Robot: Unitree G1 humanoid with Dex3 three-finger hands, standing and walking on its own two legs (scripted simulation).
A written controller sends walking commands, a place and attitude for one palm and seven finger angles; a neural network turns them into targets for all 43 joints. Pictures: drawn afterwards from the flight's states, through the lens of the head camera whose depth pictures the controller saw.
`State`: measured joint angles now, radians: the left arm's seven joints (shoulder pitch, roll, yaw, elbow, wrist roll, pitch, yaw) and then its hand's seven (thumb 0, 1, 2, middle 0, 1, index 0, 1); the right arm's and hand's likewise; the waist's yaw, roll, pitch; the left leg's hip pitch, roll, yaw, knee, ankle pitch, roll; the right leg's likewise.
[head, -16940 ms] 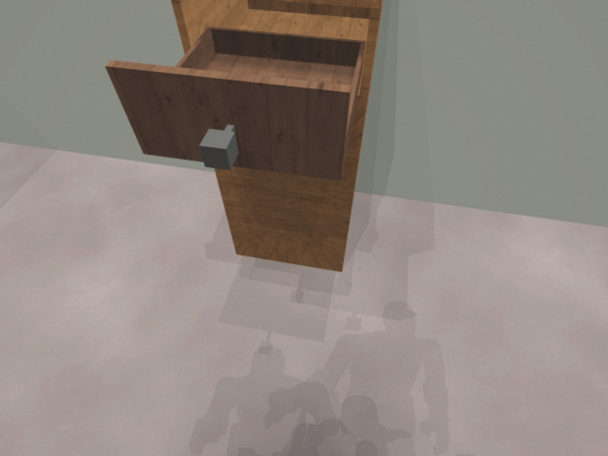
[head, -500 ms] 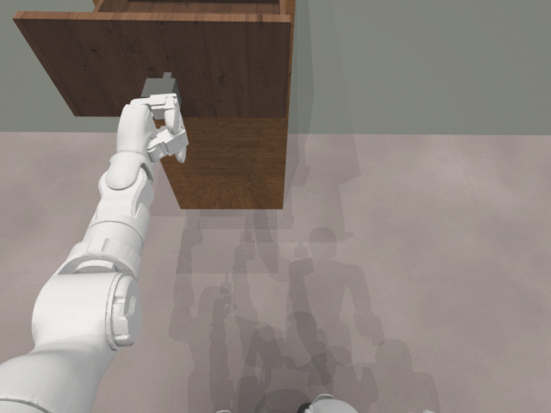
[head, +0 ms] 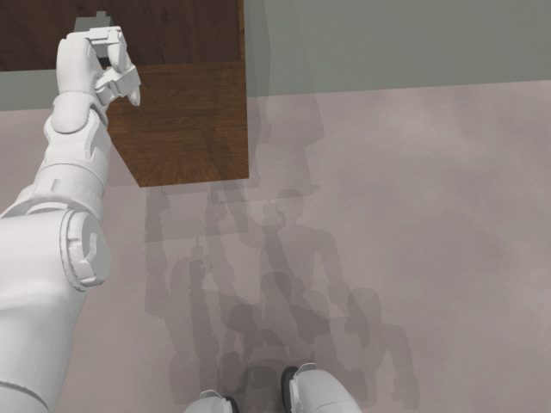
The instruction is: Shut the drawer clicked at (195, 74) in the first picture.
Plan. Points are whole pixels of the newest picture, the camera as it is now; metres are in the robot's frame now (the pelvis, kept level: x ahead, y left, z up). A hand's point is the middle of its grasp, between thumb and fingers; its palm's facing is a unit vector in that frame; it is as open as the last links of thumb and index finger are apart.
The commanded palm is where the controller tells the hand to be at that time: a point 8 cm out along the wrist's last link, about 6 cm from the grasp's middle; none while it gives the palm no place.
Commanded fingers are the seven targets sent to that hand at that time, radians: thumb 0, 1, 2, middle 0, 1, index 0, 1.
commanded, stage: push the drawer shut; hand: left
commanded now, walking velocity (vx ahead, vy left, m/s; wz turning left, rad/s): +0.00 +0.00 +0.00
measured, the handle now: (100, 32) +0.64 +0.16 +0.13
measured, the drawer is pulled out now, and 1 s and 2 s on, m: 0.24 0.14 0.12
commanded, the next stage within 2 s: pull the fist back off the drawer in 1.08 s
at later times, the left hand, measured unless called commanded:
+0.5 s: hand (134, 37) +0.62 +0.11 +0.13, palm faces -0.04 -1.00 +0.00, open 3.6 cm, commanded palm +0.62 +0.16 +0.13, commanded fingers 0.00 0.90 0.90 -1.40 -1.60 -1.40 -1.60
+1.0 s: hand (136, 19) +0.66 +0.11 +0.13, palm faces -0.02 -1.00 +0.00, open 3.6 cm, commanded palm +0.67 +0.15 +0.13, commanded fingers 0.00 0.90 0.90 -1.40 -1.60 -1.40 -1.60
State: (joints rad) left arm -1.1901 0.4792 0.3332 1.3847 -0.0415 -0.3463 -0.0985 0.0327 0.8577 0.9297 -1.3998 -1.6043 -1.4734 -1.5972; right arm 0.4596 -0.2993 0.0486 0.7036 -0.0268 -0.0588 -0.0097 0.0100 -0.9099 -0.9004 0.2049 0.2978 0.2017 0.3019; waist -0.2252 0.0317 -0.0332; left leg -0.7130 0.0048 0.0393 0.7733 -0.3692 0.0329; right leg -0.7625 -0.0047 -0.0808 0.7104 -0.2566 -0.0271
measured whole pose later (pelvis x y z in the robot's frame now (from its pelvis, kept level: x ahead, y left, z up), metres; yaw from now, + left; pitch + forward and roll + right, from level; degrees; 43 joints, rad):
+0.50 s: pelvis +0.02 +0.01 -0.01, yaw -1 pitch +24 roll -2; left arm -1.40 0.63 0.40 1.48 0.06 -0.28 -0.11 0.02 0.87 0.88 -1.40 -1.60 -1.54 -1.60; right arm 0.49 -0.30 0.06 0.65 -0.06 -0.01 0.01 0.01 -0.91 -0.90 0.21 0.30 0.20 0.30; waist -0.31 0.05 -0.04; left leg -0.84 0.02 0.03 0.82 -0.40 0.04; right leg -0.87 0.01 -0.09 0.72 -0.27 -0.02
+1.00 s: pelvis +0.03 +0.01 -0.01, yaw -1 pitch +27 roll -4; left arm -1.50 0.72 0.41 1.52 0.12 -0.25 -0.07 0.02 0.87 0.89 -1.40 -1.60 -1.54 -1.60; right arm 0.56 -0.29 0.07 0.66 -0.10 0.01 0.04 0.00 -0.91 -0.90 0.21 0.30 0.20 0.30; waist -0.37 0.07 -0.04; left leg -0.90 0.03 0.02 0.85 -0.43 0.04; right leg -0.92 0.02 -0.10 0.72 -0.28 -0.02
